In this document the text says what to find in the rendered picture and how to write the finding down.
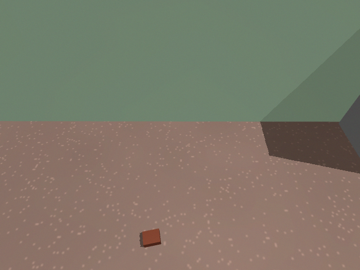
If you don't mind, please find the small box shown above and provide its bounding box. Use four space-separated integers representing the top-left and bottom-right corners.
142 228 161 248

